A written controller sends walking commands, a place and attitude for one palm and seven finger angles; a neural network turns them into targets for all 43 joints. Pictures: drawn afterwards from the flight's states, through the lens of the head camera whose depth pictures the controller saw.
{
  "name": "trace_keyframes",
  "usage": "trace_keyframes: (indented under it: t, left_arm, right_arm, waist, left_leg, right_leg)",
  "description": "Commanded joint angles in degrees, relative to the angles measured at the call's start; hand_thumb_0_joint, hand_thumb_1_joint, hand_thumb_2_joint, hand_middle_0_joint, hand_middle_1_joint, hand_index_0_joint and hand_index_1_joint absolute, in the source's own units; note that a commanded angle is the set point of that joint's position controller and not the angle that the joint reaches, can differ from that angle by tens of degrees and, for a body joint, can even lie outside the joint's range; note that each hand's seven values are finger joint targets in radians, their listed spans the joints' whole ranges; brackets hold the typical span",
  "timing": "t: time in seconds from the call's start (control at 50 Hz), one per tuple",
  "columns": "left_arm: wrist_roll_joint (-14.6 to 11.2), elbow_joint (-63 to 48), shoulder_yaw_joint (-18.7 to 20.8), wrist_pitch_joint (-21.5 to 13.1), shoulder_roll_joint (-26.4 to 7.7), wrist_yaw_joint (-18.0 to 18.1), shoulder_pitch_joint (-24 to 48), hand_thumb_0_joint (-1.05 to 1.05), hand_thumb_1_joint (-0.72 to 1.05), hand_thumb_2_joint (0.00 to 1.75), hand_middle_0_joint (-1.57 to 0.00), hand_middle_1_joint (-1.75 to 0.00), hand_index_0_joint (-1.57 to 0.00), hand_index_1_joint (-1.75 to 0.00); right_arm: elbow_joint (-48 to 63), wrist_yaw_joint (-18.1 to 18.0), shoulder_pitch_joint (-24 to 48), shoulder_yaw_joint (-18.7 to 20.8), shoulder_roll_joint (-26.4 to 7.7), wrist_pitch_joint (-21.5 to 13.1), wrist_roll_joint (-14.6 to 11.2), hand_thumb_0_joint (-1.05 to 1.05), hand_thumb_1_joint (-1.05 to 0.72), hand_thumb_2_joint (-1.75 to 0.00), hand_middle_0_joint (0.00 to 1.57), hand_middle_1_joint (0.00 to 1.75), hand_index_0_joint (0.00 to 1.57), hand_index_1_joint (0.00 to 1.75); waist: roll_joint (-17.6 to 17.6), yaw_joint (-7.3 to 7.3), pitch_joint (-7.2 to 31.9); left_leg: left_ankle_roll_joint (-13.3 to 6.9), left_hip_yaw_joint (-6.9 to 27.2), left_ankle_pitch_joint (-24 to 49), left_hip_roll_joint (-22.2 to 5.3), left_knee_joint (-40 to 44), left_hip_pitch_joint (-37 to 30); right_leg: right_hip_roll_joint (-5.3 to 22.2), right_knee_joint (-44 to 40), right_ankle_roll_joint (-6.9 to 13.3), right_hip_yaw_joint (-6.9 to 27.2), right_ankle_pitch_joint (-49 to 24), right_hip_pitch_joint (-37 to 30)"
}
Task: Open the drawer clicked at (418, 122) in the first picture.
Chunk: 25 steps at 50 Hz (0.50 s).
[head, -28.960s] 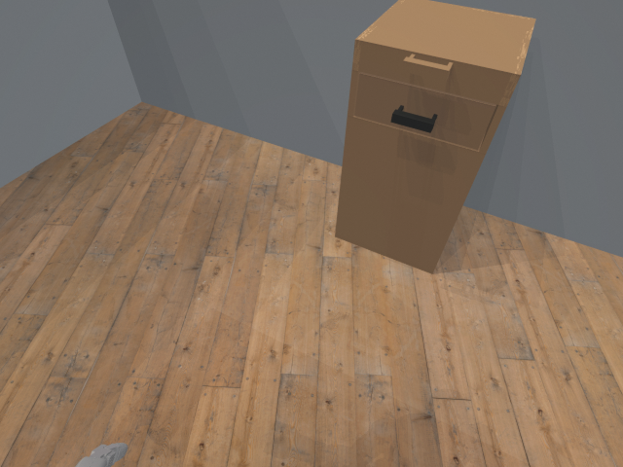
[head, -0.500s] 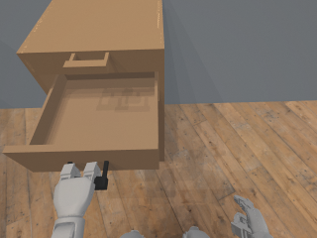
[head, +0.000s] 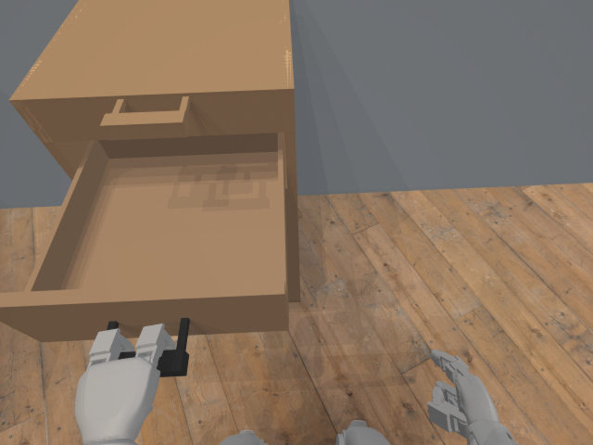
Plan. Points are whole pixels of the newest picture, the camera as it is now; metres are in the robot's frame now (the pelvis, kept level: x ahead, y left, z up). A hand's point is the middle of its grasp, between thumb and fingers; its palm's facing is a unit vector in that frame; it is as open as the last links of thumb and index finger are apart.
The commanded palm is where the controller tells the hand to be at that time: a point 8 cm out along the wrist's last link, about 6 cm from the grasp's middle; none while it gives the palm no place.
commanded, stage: pull the drawer open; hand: left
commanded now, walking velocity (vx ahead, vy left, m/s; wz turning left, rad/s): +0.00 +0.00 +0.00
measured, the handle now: (144, 346) +0.25 +0.23 -0.02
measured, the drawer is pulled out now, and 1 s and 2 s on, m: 0.30 0.30 0.30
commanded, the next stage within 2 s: open the thumb to release the handle in 0.08 s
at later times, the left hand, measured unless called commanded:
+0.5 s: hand (142, 391) +0.20 +0.22 -0.04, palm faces +0.00 -0.07 -1.00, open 8.4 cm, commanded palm +0.17 +0.23 +0.01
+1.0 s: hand (141, 394) +0.19 +0.22 -0.04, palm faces +0.01 -0.05 -1.00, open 13.8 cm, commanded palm +0.17 +0.23 +0.01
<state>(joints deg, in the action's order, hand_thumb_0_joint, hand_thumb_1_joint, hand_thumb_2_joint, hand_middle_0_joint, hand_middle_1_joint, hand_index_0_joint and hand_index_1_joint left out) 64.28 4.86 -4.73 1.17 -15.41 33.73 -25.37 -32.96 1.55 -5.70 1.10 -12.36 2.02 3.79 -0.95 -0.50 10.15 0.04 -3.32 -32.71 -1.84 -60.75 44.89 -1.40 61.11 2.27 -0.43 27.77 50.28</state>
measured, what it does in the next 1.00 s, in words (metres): stands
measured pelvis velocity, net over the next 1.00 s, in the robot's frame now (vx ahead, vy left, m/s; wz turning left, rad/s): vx -0.03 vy -0.01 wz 0.04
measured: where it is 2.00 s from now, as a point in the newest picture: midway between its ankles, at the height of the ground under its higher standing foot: outside the picture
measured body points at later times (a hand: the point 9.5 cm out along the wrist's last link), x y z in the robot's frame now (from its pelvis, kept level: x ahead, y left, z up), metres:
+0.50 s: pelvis -0.01 +0.00 +0.00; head +0.06 -0.02 +0.45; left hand +0.19 +0.22 +0.02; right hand +0.20 -0.22 -0.11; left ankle -0.03 +0.12 -0.66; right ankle +0.01 -0.10 -0.66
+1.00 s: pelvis -0.03 -0.01 +0.00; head +0.04 -0.03 +0.44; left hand +0.19 +0.22 +0.01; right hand +0.17 -0.24 -0.12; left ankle -0.03 +0.12 -0.66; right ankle +0.01 -0.10 -0.66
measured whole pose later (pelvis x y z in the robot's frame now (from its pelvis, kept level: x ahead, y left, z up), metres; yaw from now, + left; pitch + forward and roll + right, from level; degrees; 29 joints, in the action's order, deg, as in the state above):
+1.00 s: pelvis -0.03 -0.01 +0.00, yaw +2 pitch +16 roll +1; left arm 64.9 14.3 -6.4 2.3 -15.1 35.6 -14.0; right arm -37.5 -2.6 -6.1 1.9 -12.8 1.3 2.8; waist -1.7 -2.1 9.1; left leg 0.6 -1.4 -29.7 -0.7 -60.8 46.8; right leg -0.2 61.2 2.9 -2.1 25.7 51.3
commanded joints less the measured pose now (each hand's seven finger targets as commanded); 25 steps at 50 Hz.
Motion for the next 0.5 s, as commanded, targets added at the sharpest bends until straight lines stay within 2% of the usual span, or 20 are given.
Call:
trace_keyframes:
  t: [0.0, 0.02, 0.06, 0.08, 0.12, 0.14, 0.16, 0.18, 0.2, 0.22, 0.24, 0.28, 0.3, 0.32, 0.36, 0.38, 0.42, 0.46, 0.48]
  left_arm:
    - [-0.1, -11.6, 5.4, 0.1, -6.8, 4.1, -12.4, 0.0, 0.9, 0.9, -0.4, -1.35, -0.4, -1.35]
    - [-0.1, -11.9, 6.1, 0.1, -7.6, 4.2, -12.0, 0.0, 0.9, 0.9, -0.4, -1.35, -0.4, -1.35]
    - [0.2, -12.0, 5.0, 0.2, -6.7, 4.3, -11.8, 0.0, 0.9, 0.9, -0.4, -1.35, -0.4, -1.35]
    - [0.1, -11.4, 4.4, 0.2, -5.9, 4.3, -12.8, 0.0, 0.9, 0.9, -0.4, -1.35, -0.4, -1.35]
    - [0.1, -12.6, 5.1, 0.5, -6.8, 4.2, -10.7, 0.0, 0.9, 0.9, -0.4, -1.35, -0.4, -1.35]
    - [0.3, -13.1, 5.1, 0.1, -6.9, 4.6, -11.8, 0.0, 0.9, 0.9, -0.4, -1.35, -0.4, -1.35]
    - [1.7, -12.0, 3.2, 1.0, -7.0, 5.1, 6.4, 0.0, 0.9, 0.9, -0.4, -1.35, -0.4, -1.35]
    - [2.4, -11.1, 4.8, 0.6, -7.0, 5.9, 6.6, 0.0, 0.83, 0.87, -0.4, -1.34, -0.4, -1.34]
    - [2.4, -8.7, 4.6, 1.0, -6.6, 5.9, 4.4, 0.0, 0.76, 0.84, -0.39, -1.34, -0.39, -1.34]
    - [2.0, -8.8, 6.0, 1.2, -7.9, 6.2, 4.5, 0.0, 0.69, 0.81, -0.38, -1.33, -0.38, -1.33]
    - [1.9, -7.7, 5.6, 1.4, -7.3, 6.5, 2.9, 0.0, 0.62, 0.78, -0.38, -1.32, -0.38, -1.32]
    - [0.9, -8.0, 5.3, 2.4, -7.2, 6.2, 2.4, 0.0, 0.48, 0.72, -0.37, -1.3, -0.37, -1.3]
    - [0.5, -8.3, 4.6, 3.1, -7.0, 5.9, 4.2, 0.0, 0.41, 0.69, -0.36, -1.3, -0.36, -1.3]
    - [0.3, -8.1, 5.8, 3.5, -8.1, 5.7, 5.1, 0.0, 0.34, 0.66, -0.36, -1.29, -0.36, -1.29]
    - [0.4, -6.5, 4.7, 4.2, -7.4, 5.5, 4.8, 0.0, 0.2, 0.6, -0.35, -1.27, -0.35, -1.27]
    - [0.5, -5.4, 4.4, 4.4, -7.5, 5.3, 5.7, 0.0, 0.13, 0.57, -0.35, -1.27, -0.35, -1.27]
    - [0.1, -5.1, 6.1, 4.5, -9.1, 4.8, 6.0, 0.0, -0.01, 0.51, -0.33, -1.25, -0.33, -1.25]
    - [0.3, -4.0, 4.6, 4.4, -8.0, 4.2, 7.2, 0.0, -0.15, 0.45, -0.32, -1.24, -0.32, -1.24]
    - [0.3, -3.2, 5.1, 4.1, -8.3, 4.0, 6.6, 0.0, -0.22, 0.42, -0.32, -1.23, -0.32, -1.23]
  right_arm:
    - [9.0, -0.2, 4.5, 2.5, -6.2, -2.8, -0.1, 0.0, -0.9, -0.9, 0.2, 0.3, 0.2, 0.3]
    - [9.0, -0.2, 4.6, 2.3, -6.3, -2.8, -0.1, 0.0, -0.9, -0.9, 0.2, 0.3, 0.2, 0.3]
    - [8.9, -0.1, 4.2, 2.5, -6.3, -2.7, 0.0, 0.0, -0.9, -0.9, 0.2, 0.3, 0.2, 0.3]
    - [9.1, 0.0, 4.2, 2.3, -6.2, -2.9, 0.1, 0.0, -0.9, -0.9, 0.2, 0.3, 0.2, 0.3]
    - [9.1, -0.1, 4.0, 2.5, -6.5, -2.7, 0.0, 0.0, -0.9, -0.9, 0.2, 0.3, 0.2, 0.3]
    - [9.3, -0.1, 3.9, 2.4, -6.4, -2.9, 0.2, 0.0, -0.9, -0.9, 0.2, 0.3, 0.2, 0.3]
    - [6.6, -0.6, 4.0, 2.9, -7.2, -2.2, 0.4, 0.0, -0.9, -0.9, 0.2, 0.3, 0.2, 0.3]
    - [6.7, -1.2, 3.5, 3.2, -6.7, -2.7, 0.8, 0.0, -0.9, -0.9, 0.2, 0.3, 0.2, 0.3]
    - [6.7, -1.3, 3.3, 3.2, -6.6, -3.1, 0.7, 0.0, -0.9, -0.9, 0.2, 0.3, 0.2, 0.3]
    - [6.5, -1.6, 3.7, 3.1, -6.8, -3.2, 0.5, 0.0, -0.9, -0.9, 0.2, 0.3, 0.2, 0.3]
    - [6.4, -1.8, 3.5, 2.9, -6.6, -3.4, 0.7, 0.0, -0.9, -0.9, 0.2, 0.3, 0.2, 0.3]
    - [6.5, -2.1, 3.7, 3.1, -6.6, -3.1, 0.2, 0.0, -0.9, -0.9, 0.2, 0.3, 0.2, 0.3]
    - [6.3, -2.3, 3.8, 3.2, -6.6, -3.0, -0.1, 0.0, -0.9, -0.9, 0.2, 0.3, 0.2, 0.3]
    - [6.4, -2.6, 3.9, 3.1, -6.8, -2.8, -0.4, 0.0, -0.9, -0.9, 0.2, 0.3, 0.2, 0.3]
    - [5.9, -3.0, 4.2, 2.9, -6.4, -2.8, -0.5, 0.0, -0.9, -0.9, 0.2, 0.3, 0.2, 0.3]
    - [5.5, -3.2, 4.7, 2.6, -6.5, -2.7, -0.5, 0.0, -0.9, -0.9, 0.2, 0.3, 0.2, 0.3]
    - [5.7, -3.6, 5.2, 2.5, -6.5, -2.6, -0.9, 0.0, -0.9, -0.9, 0.2, 0.3, 0.2, 0.3]
    - [5.5, -3.9, 5.2, 2.3, -6.2, -2.7, -0.9, 0.0, -0.9, -0.9, 0.2, 0.3, 0.2, 0.3]
    - [5.4, -4.0, 5.2, 2.2, -6.1, -2.8, -1.0, 0.0, -0.9, -0.9, 0.2, 0.3, 0.2, 0.3]
  waist:
    - [-1.1, -4.13, 13.6]
    - [-1.2, -4.07, 14.1]
    - [-1.7, -3.81, 14.1]
    - [-0.2, -3.69, 13.0]
    - [-0.6, -3.51, 14.5]
    - [-1.0, -3.87, 15.0]
    - [-0.1, 0.7, 13.8]
    - [0.1, -0.9, 14.5]
    - [-0.3, -1.02, 13.7]
    - [-0.3, -1.36, 14.8]
    - [0.7, -1.8, 15.9]
    - [1.7, -1.95, 16.8]
    - [1.5, -1.41, 16.3]
    - [1.0, -1.7, 16.6]
    - [1.4, -1.87, 15.6]
    - [2.8, -1.66, 14.1]
    - [2.8, -2.07, 13.9]
    - [2.2, -2.13, 12.5]
    - [2.9, -2.31, 11.8]
  left_leg:
    - [-0.7, 2.5, 26.0, 3.5, 6.0, -6.5]
    - [-0.7, 2.8, 27.4, 3.3, 5.9, -6.9]
    - [-0.6, 3.0, 28.2, 3.1, 5.6, -7.6]
    - [-0.7, 3.0, 28.1, 3.1, 5.5, -7.1]
    - [-0.7, 3.1, 28.9, 3.0, 5.4, -7.6]
    - [-0.6, 3.1, 29.8, 3.0, 5.1, -8.1]
    - [-0.7, 3.6, 26.1, 2.7, 3.8, -7.5]
    - [-0.7, 3.3, 24.7, 2.9, 4.0, -6.7]
    - [-0.6, 3.3, 23.6, 3.1, 4.3, -6.6]
    - [-0.7, 3.3, 24.6, 2.9, 4.5, -7.2]
    - [-0.7, 3.0, 24.9, 3.2, 4.4, -7.3]
    - [-0.8, 2.5, 23.8, 3.6, 4.9, -7.0]
    - [-0.8, 2.6, 22.9, 3.6, 5.4, -7.3]
    - [-0.8, 2.7, 22.6, 3.6, 6.0, -7.3]
    - [-0.9, 2.3, 21.4, 3.7, 6.5, -6.9]
    - [-0.9, 2.4, 20.5, 3.8, 6.7, -6.1]
    - [-1.0, 2.2, 19.2, 3.9, 7.5, -5.5]
    - [-1.0, 2.0, 17.3, 4.1, 8.1, -5.0]
    - [-1.0, 2.1, 16.9, 4.1, 8.3, -4.7]
  right_leg:
    - [-0.6, -6.6, 0.9, 1.4, -27.5, -13.8]
    - [-0.7, -6.3, 1.0, 1.3, -28.3, -13.7]
    - [-0.8, -6.0, 0.9, 1.0, -27.5, -12.3]
    - [-0.8, -6.2, 0.8, 0.8, -27.4, -12.2]
    - [-0.8, -6.0, 0.9, 0.9, -28.4, -12.6]
    - [-0.8, -5.7, 0.8, 1.4, -28.7, -12.3]
    - [-0.2, -5.9, 0.4, 0.9, -26.8, -8.0]
    - [-0.3, -5.7, 0.4, 0.7, -25.1, -8.7]
    - [-0.3, -5.9, 0.5, 0.1, -23.9, -8.7]
    - [-0.4, -6.0, 0.7, 0.2, -25.1, -9.4]
    - [-0.4, -5.8, 0.5, 0.6, -25.5, -10.1]
    - [-0.2, -6.8, 0.2, 0.8, -26.6, -12.8]
    - [0.0, -7.5, 0.2, 0.5, -26.1, -13.2]
    - [-0.1, -7.7, 0.3, 0.5, -25.3, -13.8]
    - [0.0, -8.6, 0.0, 0.4, -24.4, -14.2]
    - [0.0, -9.0, -0.1, 0.7, -23.8, -13.9]
    - [0.1, -9.9, 0.0, 1.1, -22.9, -15.4]
    - [0.3, -10.6, -0.1, 1.3, -20.4, -15.0]
    - [0.2, -10.8, -0.1, 1.2, -19.6, -15.0]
